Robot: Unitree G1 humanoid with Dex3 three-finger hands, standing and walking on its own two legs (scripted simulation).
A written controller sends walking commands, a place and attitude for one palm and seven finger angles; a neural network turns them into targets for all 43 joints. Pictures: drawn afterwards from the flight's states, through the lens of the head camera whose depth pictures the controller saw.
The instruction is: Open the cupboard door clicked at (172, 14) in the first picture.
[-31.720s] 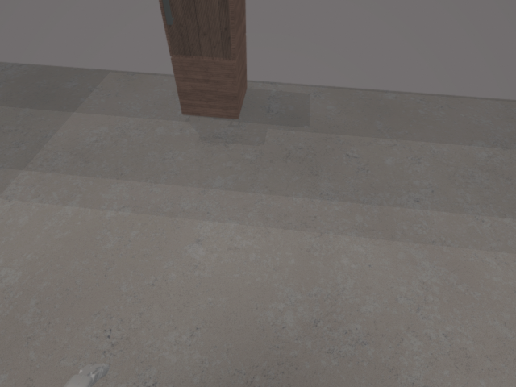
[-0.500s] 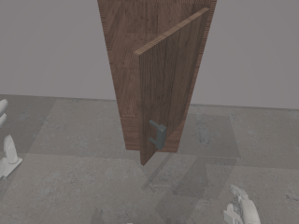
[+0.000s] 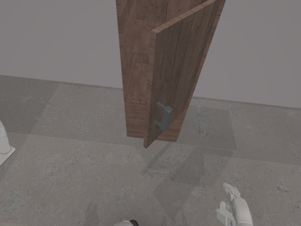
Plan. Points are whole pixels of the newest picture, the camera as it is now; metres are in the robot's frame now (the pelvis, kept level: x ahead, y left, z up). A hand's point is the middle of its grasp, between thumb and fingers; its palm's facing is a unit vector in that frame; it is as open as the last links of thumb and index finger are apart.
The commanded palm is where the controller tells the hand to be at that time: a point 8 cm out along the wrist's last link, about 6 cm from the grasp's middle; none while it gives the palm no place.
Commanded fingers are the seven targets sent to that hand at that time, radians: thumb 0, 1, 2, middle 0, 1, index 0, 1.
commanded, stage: step back with the hand held close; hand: left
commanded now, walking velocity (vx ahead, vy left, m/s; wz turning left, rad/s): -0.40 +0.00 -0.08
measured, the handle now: (162, 116) +0.51 -0.01 -0.10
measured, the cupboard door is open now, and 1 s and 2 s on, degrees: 55 55 55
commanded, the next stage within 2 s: stop stepping back and stand still in 0.08 s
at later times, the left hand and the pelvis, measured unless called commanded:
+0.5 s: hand out of the picture +0.10 +0.22 +0.18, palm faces +0.45 -0.76 -0.46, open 7.4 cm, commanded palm +0.06 +0.24 +0.18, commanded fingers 0.00 0.90 0.90 -0.20 -0.30 -0.20 -0.30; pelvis -0.10 -0.05 -0.01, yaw -6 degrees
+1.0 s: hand out of the picture +0.03 +0.24 +0.15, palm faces +0.33 -0.79 -0.52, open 7.4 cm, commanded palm -0.01 +0.28 +0.18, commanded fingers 0.00 0.90 0.90 -0.20 -0.30 -0.20 -0.30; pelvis -0.18 -0.01 +0.00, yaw -5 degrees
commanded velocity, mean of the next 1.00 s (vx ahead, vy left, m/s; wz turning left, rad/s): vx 0.03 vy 0.06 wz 0.00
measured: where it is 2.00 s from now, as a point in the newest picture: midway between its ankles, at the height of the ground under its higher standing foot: outside the picture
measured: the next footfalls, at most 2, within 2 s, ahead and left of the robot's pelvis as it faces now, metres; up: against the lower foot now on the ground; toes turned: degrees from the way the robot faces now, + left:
right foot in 0.22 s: -0.23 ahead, -0.10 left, +0.00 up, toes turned -5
left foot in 0.46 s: +0.00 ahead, +0.06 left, +0.00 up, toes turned -3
